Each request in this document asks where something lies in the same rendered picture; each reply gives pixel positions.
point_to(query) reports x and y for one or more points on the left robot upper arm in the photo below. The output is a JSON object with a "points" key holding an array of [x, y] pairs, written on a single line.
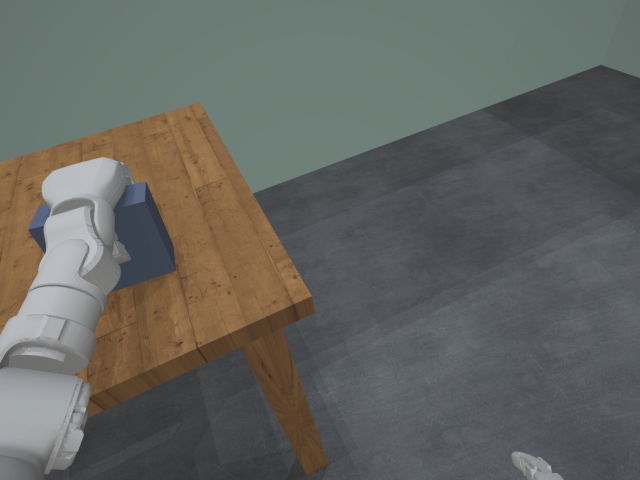
{"points": [[42, 420]]}

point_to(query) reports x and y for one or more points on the robot left forearm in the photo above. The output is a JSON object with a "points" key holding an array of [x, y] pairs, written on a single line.
{"points": [[54, 328]]}

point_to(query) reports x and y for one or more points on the robot left hand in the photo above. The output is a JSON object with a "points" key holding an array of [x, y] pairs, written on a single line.
{"points": [[102, 177]]}

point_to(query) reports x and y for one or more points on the sponge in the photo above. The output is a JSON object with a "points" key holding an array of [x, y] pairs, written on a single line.
{"points": [[139, 227]]}

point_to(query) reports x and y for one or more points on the robot right hand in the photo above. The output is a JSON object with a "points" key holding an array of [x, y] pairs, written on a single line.
{"points": [[534, 468]]}

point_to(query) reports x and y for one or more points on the table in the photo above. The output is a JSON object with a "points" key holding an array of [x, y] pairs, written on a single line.
{"points": [[234, 286]]}

